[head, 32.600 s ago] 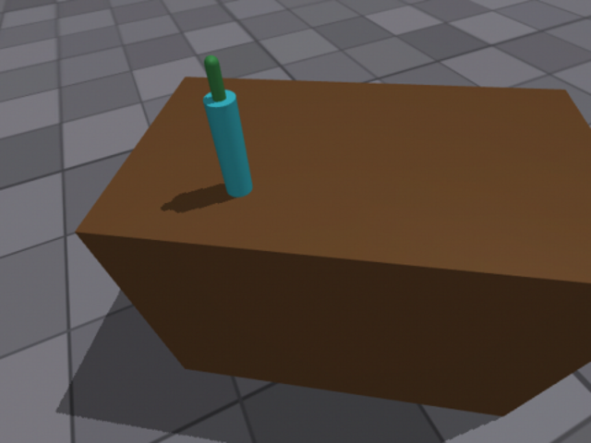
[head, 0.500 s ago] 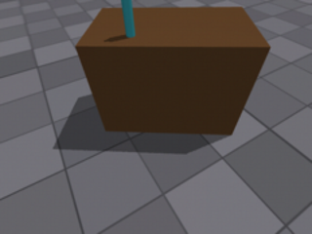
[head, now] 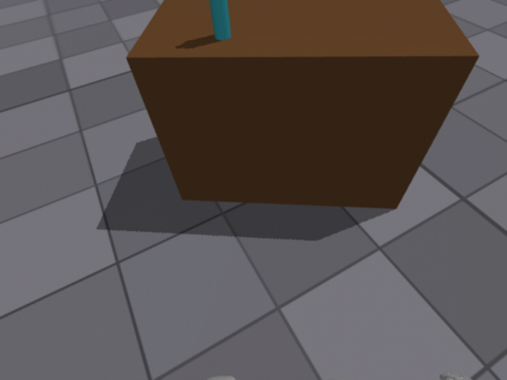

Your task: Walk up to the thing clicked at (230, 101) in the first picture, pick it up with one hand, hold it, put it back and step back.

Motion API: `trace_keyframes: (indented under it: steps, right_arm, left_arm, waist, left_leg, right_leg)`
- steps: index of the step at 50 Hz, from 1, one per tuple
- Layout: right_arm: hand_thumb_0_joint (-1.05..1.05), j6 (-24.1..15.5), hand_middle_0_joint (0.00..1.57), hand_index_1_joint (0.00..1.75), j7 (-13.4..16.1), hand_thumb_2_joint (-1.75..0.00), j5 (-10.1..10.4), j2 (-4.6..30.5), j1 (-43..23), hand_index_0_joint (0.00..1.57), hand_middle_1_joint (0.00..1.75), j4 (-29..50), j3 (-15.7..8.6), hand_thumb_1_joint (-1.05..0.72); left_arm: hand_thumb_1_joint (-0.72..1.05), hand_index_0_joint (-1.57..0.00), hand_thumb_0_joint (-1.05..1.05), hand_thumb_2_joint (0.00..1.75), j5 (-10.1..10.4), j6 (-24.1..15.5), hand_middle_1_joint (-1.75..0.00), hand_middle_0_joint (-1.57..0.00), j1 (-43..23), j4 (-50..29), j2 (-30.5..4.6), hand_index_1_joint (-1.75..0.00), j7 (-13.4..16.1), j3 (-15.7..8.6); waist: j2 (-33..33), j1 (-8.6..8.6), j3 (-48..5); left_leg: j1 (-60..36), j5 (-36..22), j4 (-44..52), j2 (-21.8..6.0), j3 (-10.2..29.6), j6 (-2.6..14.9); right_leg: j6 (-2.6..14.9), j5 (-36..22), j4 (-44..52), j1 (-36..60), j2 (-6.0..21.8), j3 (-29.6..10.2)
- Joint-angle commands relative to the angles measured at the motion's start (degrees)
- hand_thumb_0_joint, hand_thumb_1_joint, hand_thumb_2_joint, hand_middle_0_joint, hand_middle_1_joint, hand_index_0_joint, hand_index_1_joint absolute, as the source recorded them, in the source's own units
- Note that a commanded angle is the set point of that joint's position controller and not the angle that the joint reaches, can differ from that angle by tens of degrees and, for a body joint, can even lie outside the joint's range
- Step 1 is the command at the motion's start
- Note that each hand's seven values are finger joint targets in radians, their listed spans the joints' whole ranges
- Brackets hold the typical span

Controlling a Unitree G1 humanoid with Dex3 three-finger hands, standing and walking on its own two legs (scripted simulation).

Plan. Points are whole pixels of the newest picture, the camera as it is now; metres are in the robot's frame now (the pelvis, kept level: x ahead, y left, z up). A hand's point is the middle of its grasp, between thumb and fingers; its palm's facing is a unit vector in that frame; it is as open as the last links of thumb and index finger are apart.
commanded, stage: step back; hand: left
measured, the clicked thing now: out of the picture +1.09 +0.14 +0.13
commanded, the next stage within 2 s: stand in 0.08 s
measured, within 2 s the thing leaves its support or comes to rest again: neither
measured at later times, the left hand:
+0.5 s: hand out of the picture +0.09 +0.25 -0.13, palm faces -0.03 -0.94 -0.34, open 7.3 cm
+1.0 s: hand out of the picture +0.11 +0.25 -0.13, palm faces -0.04 -0.94 -0.35, open 7.3 cm
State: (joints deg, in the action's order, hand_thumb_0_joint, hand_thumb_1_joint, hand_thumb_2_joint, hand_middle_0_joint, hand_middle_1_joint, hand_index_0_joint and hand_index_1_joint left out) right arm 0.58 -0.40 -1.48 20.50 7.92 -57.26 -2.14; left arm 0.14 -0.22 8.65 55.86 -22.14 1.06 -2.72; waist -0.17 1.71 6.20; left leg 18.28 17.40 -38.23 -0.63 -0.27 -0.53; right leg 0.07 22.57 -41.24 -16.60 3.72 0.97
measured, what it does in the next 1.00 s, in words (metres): stands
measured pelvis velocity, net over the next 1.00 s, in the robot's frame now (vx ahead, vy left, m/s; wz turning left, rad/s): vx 0.02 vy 0.00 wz -0.02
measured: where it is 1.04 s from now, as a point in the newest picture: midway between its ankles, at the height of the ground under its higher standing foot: outside the picture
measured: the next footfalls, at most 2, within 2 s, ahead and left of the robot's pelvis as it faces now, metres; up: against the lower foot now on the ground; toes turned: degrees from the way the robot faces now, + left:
none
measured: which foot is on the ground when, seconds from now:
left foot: down 0.00-1.00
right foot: down 0.00-1.00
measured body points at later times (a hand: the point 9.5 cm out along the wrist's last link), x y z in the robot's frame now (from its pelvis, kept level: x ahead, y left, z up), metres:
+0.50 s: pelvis +0.01 +0.00 +0.03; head +0.02 +0.00 +0.48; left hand +0.09 +0.30 -0.11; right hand +0.10 -0.30 -0.10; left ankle +0.03 +0.13 -0.72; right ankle +0.00 -0.14 -0.72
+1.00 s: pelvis +0.02 +0.00 +0.03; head +0.03 -0.01 +0.48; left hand +0.11 +0.30 -0.10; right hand +0.09 -0.30 -0.11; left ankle +0.03 +0.13 -0.72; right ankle +0.00 -0.14 -0.72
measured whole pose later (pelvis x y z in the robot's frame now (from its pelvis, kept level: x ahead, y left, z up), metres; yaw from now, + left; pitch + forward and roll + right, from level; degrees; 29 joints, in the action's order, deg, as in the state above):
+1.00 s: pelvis +0.02 +0.00 +0.03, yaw -1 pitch -2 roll +0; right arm -0.7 -0.9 -0.8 19.9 5.4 -66.1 -0.1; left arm -0.2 -0.8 5.3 65.1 -20.4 -0.4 -0.2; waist -0.3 -0.7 2.7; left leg 8.0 9.2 -18.9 -2.1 -0.9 -1.6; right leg -1.3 11.9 -18.7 -5.0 1.6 0.6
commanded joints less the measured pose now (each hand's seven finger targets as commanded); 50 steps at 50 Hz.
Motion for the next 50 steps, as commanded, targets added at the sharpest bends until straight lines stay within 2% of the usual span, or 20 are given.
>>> trace_keyframes:
  steps: [1,2,3,4,5,6,7,8,9,11,15,18,24,27,33,35,39,44,49,50]
  right_arm:
    - [0.00,-1.12,0.20,0.30,1.19,-0.90,0.32,14.63,-6.47,0.20,0.30,3.39,-2.73,-0.90]
    - [0.00,-1.24,0.20,0.30,1.26,-0.90,0.54,13.67,-7.03,0.20,0.30,3.54,-2.43,-0.90]
    - [0.00,-1.25,0.20,0.30,1.35,-0.90,0.77,12.89,-6.61,0.20,0.30,3.13,-2.32,-0.90]
    - [0.00,-1.69,0.20,0.30,0.81,-0.90,1.24,11.38,-2.62,0.20,0.30,1.81,-1.80,-0.90]
    - [0.00,-2.04,0.20,0.30,0.70,-0.90,1.08,11.64,-1.82,0.20,0.30,0.61,-1.72,-0.90]
    - [0.00,-2.54,0.20,0.30,0.66,-0.90,0.88,12.78,-2.37,0.20,0.30,-0.21,-1.75,-0.90]
    - [0.00,-2.87,0.20,0.30,0.49,-0.90,0.64,13.42,-4.86,0.20,0.30,-0.33,-1.68,-0.90]
    - [0.00,-3.02,0.20,0.30,0.45,-0.90,0.55,13.80,-5.83,0.20,0.30,-0.29,-1.86,-0.90]
    - [0.00,-3.02,0.20,0.30,0.45,-0.90,0.77,12.72,-6.18,0.20,0.30,-0.48,-1.60,-0.90]
    - [0.00,-3.00,0.20,0.30,0.49,-0.90,1.04,11.50,-5.56,0.20,0.30,-1.13,-1.17,-0.90]
    - [0.00,-2.88,0.20,0.30,0.31,-0.90,1.10,11.96,-7.15,0.20,0.30,-2.12,-1.18,-0.90]
    - [0.00,-2.90,0.20,0.30,0.27,-0.90,1.16,11.33,-7.25,0.20,0.30,-2.69,-1.07,-0.90]
    - [0.00,-2.50,0.20,0.30,0.07,-0.90,1.12,11.35,-7.41,0.20,0.30,-3.79,-0.98,-0.90]
    - [0.00,-2.54,0.20,0.30,0.05,-0.90,1.08,11.11,-7.38,0.20,0.30,-3.99,-0.93,-0.90]
    - [0.00,-2.36,0.20,0.30,0.06,-0.90,0.93,11.51,-6.85,0.20,0.30,-4.65,-0.90,-0.90]
    - [0.00,-2.48,0.20,0.30,0.04,-0.90,1.08,11.39,-6.48,0.20,0.30,-4.72,-0.80,-0.90]
    - [0.00,-2.51,0.20,0.30,0.25,-0.90,1.06,11.35,-6.09,0.20,0.30,-5.20,-0.50,-0.90]
    - [0.00,-2.79,0.20,0.30,0.37,-0.90,0.98,11.43,-4.89,0.20,0.30,-5.53,-0.34,-0.90]
    - [0.00,-2.46,0.20,0.30,0.47,-0.90,0.89,11.15,-5.00,0.20,0.30,-5.48,-0.18,-0.90]
    - [0.00,-2.44,0.20,0.30,0.49,-0.90,0.96,11.80,-5.47,0.20,0.30,-5.37,-0.37,-0.90]
  left_arm:
    - [0.90,-0.20,0.00,0.90,-0.25,-1.13,-0.30,-0.20,1.74,-0.64,-10.62,-0.30,0.42,-2.33]
    - [0.90,-0.20,0.00,0.90,-0.50,-1.62,-0.30,-0.20,2.77,-0.39,-11.79,-0.30,0.40,-2.55]
    - [0.90,-0.20,0.00,0.90,-0.56,-1.99,-0.30,-0.20,2.31,-0.08,-13.12,-0.30,0.41,-2.90]
    - [0.90,-0.20,0.00,0.90,-0.80,-2.12,-0.30,-0.20,0.93,1.08,-11.21,-0.30,-0.06,-1.16]
    - [0.90,-0.20,0.00,0.90,-0.73,-2.08,-0.30,-0.20,-2.25,0.90,-11.84,-0.30,-0.35,-1.18]
    - [0.90,-0.20,0.00,0.90,-0.38,-2.06,-0.30,-0.20,-2.96,0.97,-10.68,-0.30,-0.52,-0.74]
    - [0.90,-0.20,0.00,0.90,0.01,-1.92,-0.30,-0.20,-2.64,1.50,-9.68,-0.30,-0.62,-0.28]
    - [0.90,-0.20,0.00,0.90,0.07,-1.99,-0.30,-0.20,-2.53,1.82,-9.75,-0.30,-0.51,-0.11]
    - [0.90,-0.20,0.00,0.90,0.09,-2.01,-0.30,-0.20,-3.19,2.42,-10.38,-0.30,-0.44,-0.04]
    - [0.90,-0.20,0.00,0.90,-0.08,-2.12,-0.30,-0.20,-4.56,3.32,-11.26,-0.30,-0.61,-0.07]
    - [0.90,-0.20,0.00,0.90,-0.31,-2.05,-0.30,-0.20,-4.96,4.57,-10.38,-0.30,-0.88,0.37]
    - [0.90,-0.20,0.00,0.90,-0.42,-2.31,-0.30,-0.20,-5.48,5.26,-10.63,-0.30,-0.92,0.41]
    - [0.90,-0.20,0.00,0.90,-0.48,-2.39,-0.30,-0.20,-5.99,6.24,-10.61,-0.30,-0.92,0.48]
    - [0.90,-0.20,0.00,0.90,-0.63,-2.52,-0.30,-0.20,-6.27,6.31,-10.68,-0.30,-0.82,0.57]
    - [0.90,-0.20,0.00,0.90,-0.59,-2.32,-0.30,-0.20,-5.68,6.36,-10.82,-0.30,-0.74,0.50]
    - [0.90,-0.20,0.00,0.90,-0.54,-2.48,-0.30,-0.20,-5.68,6.22,-10.83,-0.30,-0.76,0.54]
    - [0.90,-0.20,0.00,0.90,-0.43,-2.25,-0.30,-0.20,-5.64,6.30,-10.66,-0.30,-0.79,0.52]
    - [0.90,-0.20,0.00,0.90,-0.31,-2.18,-0.30,-0.20,-5.51,6.15,-10.73,-0.30,-0.78,0.43]
    - [0.90,-0.20,0.00,0.90,-0.44,-1.89,-0.30,-0.20,-5.82,6.11,-10.89,-0.30,-0.70,0.27]
    - [0.90,-0.20,0.00,0.90,-0.43,-1.93,-0.30,-0.20,-5.57,6.03,-10.46,-0.30,-0.68,0.39]
  waist:
    - [-5.78,1.64,-7.64]
    - [-4.43,1.69,-8.91]
    - [-2.44,0.90,-9.23]
    - [-1.41,-1.54,-9.93]
    - [-0.98,-2.57,-9.39]
    - [-2.80,-2.12,-9.83]
    - [-4.69,-0.86,-8.89]
    - [-4.27,-0.42,-9.33]
    - [-2.39,-0.58,-8.95]
    - [-0.73,-1.69,-8.47]
    - [-1.58,-1.42,-7.22]
    - [-0.55,-1.75,-8.27]
    - [-0.16,-1.91,-6.52]
    - [0.69,-2.02,-7.55]
    - [0.35,-1.84,-7.66]
    - [0.92,-2.00,-8.74]
    - [-0.18,-1.93,-7.74]
    - [0.37,-2.05,-8.72]
    - [1.32,-2.09,-7.47]
    - [0.81,-1.93,-8.20]
  left_leg:
    - [4.29,-9.54,12.91,-11.85,11.47,8.25]
    - [2.79,-12.98,9.18,-9.71,9.13,6.29]
    - [2.37,-15.42,5.40,-7.03,6.96,4.41]
    - [-2.44,-9.62,8.22,-4.55,6.22,2.83]
    - [-6.42,-10.07,11.13,-5.25,6.40,2.98]
    - [-8.57,-14.49,13.00,-7.22,8.05,3.56]
    - [-7.23,-15.14,14.09,-8.49,9.57,3.79]
    - [-6.98,-16.77,14.37,-9.16,9.98,4.16]
    - [-7.30,-19.07,14.38,-8.23,8.68,3.54]
    - [-9.53,-20.44,15.39,-7.47,6.93,2.67]
    - [-9.52,-13.15,19.20,-7.26,6.61,2.14]
    - [-12.69,-16.11,19.24,-6.93,5.36,1.88]
    - [-11.15,-9.62,21.61,-6.35,4.90,1.32]
    - [-12.15,-13.22,21.14,-6.75,4.76,1.19]
    - [-11.56,-10.43,21.83,-6.55,4.57,0.97]
    - [-12.67,-14.96,21.35,-6.94,4.52,0.99]
    - [-12.10,-14.06,21.82,-7.00,4.40,1.00]
    - [-12.74,-19.98,21.43,-7.48,4.25,0.72]
    - [-11.69,-15.83,22.29,-7.13,4.03,0.63]
    - [-12.46,-17.15,21.60,-7.38,4.09,0.83]
  right_leg:
    - [2.05,-3.04,5.63,7.80,-1.26,-1.21]
    - [2.63,-11.02,8.34,8.51,0.74,-2.93]
    - [3.45,-16.53,10.42,8.58,2.63,-6.48]
    - [4.04,-13.56,14.63,5.56,5.63,-9.63]
    - [3.42,-12.44,13.91,3.00,4.98,-8.88]
    - [2.23,-14.89,12.32,3.12,2.78,-6.27]
    - [1.38,-13.92,13.10,4.52,1.30,-4.36]
    - [1.00,-15.31,14.18,7.10,1.54,-3.88]
    - [1.15,-17.59,15.15,8.03,2.19,-4.43]
    - [1.37,-20.09,16.93,7.86,2.75,-5.01]
    - [0.83,-14.87,20.96,8.36,2.77,-4.77]
    - [0.93,-17.79,22.32,8.60,3.55,-5.29]
    - [0.41,-12.69,25.87,8.23,3.84,-5.79]
    - [0.47,-15.79,25.56,9.33,4.09,-5.40]
    - [0.55,-13.20,26.74,9.34,4.14,-5.58]
    - [0.59,-18.11,25.94,10.28,4.25,-5.40]
    - [0.53,-17.41,25.76,9.95,4.16,-5.33]
    - [0.53,-21.89,24.74,11.42,4.05,-4.82]
    - [0.46,-18.06,25.60,10.51,3.81,-4.60]
    - [0.48,-19.63,25.50,10.95,4.11,-4.86]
